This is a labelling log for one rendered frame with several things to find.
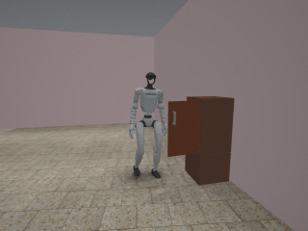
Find left robot hand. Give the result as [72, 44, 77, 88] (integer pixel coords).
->
[162, 123, 168, 136]

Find handle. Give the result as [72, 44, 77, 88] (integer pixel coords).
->
[172, 111, 176, 125]

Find humanoid robot torso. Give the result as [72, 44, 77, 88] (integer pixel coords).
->
[140, 87, 159, 128]

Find robot left upper arm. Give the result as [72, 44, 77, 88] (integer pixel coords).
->
[157, 90, 164, 110]

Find robot left shin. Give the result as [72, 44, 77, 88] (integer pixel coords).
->
[153, 150, 162, 171]

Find left robot forearm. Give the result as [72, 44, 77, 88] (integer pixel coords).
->
[159, 108, 167, 124]

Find cupboard door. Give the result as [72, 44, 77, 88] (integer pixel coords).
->
[167, 100, 200, 157]

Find robot right upper arm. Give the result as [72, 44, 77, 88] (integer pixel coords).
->
[133, 88, 143, 109]

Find right robot hand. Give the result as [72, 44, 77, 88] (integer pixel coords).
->
[129, 123, 137, 139]

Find right robot forearm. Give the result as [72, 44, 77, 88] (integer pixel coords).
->
[130, 104, 137, 124]

